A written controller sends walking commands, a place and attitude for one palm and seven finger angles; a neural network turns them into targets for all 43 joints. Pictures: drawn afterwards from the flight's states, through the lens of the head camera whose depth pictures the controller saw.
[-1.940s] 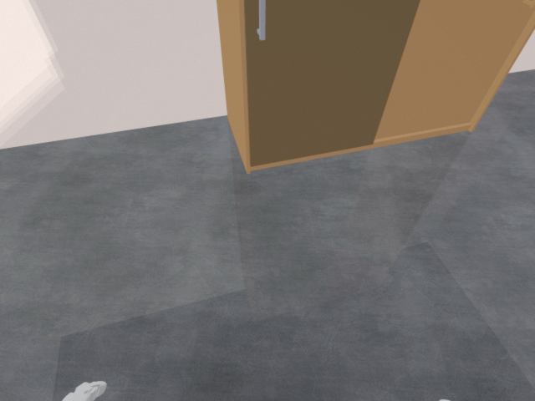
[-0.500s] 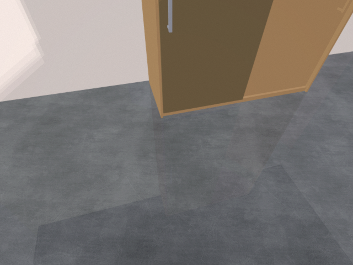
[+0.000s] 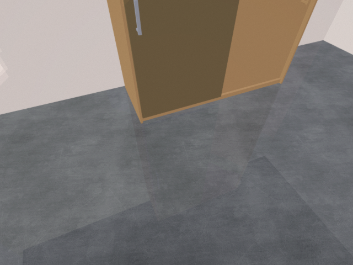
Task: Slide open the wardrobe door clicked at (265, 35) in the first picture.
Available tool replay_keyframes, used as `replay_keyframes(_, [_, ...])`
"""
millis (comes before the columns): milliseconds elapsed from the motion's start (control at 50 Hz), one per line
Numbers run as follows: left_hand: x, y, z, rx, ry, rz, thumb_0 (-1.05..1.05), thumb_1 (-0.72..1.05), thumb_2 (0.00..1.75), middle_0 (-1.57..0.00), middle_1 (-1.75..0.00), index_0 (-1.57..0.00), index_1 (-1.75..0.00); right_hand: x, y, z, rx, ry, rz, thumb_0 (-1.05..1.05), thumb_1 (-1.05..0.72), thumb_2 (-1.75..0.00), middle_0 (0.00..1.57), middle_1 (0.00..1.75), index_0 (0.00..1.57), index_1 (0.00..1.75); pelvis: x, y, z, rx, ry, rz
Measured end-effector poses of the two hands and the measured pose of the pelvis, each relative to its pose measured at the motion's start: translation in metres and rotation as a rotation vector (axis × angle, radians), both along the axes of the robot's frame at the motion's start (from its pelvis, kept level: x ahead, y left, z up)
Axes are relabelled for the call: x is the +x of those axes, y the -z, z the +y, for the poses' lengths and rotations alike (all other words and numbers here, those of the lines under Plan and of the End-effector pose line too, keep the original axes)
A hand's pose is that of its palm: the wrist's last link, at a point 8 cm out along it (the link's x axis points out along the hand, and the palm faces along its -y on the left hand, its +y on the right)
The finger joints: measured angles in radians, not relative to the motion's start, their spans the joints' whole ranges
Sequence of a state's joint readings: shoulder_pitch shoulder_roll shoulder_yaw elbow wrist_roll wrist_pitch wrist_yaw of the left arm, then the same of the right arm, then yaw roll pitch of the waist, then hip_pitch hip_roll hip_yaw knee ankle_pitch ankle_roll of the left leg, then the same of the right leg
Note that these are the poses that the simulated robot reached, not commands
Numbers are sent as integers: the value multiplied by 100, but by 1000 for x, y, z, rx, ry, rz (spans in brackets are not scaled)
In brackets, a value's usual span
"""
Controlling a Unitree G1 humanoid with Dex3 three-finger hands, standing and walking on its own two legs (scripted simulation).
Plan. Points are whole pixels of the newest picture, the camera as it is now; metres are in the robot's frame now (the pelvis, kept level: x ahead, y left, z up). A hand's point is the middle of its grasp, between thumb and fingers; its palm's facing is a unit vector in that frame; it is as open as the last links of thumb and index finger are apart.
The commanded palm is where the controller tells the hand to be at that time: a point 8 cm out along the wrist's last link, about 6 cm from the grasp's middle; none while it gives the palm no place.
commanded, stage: walk to a spot facing it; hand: left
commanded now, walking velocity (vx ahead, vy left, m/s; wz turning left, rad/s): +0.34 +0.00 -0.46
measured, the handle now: (134, 1) +1.27 +0.32 +0.13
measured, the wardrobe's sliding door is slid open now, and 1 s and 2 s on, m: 0.00 0.00 0.00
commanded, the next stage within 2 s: turn to face it in 1.46 s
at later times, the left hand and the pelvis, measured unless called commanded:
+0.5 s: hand out of the picture +0.13 +0.19 -0.18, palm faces -0.05 -0.99 -0.16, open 7.4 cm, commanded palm none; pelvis +0.19 +0.02 -0.01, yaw -10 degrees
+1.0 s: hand (161, 142) +0.57 +0.11 -0.15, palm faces -0.43 -0.89 -0.17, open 7.4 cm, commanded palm none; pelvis +0.39 +0.00 +0.00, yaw -23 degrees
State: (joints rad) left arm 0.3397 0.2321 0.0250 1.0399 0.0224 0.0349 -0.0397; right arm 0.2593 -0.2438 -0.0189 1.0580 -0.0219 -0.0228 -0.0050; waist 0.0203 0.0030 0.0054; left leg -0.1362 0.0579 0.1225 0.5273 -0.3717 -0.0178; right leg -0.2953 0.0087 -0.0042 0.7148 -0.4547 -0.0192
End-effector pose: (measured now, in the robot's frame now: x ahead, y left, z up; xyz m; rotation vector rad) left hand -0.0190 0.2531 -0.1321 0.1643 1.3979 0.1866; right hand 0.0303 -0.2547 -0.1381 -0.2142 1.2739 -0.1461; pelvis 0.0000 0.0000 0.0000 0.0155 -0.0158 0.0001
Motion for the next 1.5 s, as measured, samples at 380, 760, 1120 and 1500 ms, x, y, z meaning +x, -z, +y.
replay_keyframes(380, [85, -5, -44, -70, 43, 114, 0, 90, 90, -20, -30, -20, -30, 156, -15, 14, 60, 101, -121, 1, -91, -90, 20, 30, 19, 30, 123, -9, -3, -28, 122, 32])
replay_keyframes(760, [419, -2, 14, -49, 290, -146, 0, 91, 90, -19, -30, -19, -30, 220, -22, 56, -29, 350, -56, -1, -94, -90, 21, 30, 20, 30, 294, -11, 41, -10, 301, 14])
replay_keyframes(1120, [674, 6, -171, -136, 606, -324, 0, 91, 90, -19, -30, -19, -30, 195, 7, 90, 208, 661, 377, 1, -91, -90, 20, 30, 20, 30, 437, 17, -54, -5, 443, 5])
replay_keyframes(1500, [686, 1, -145, -38, 451, -33, -1, 92, 90, -19, -30, -19, -30, 516, -21, -111, -14, 473, -139, 1, -93, -90, 20, 30, 19, 30, 582, -8, -110, -45, 493, 26])
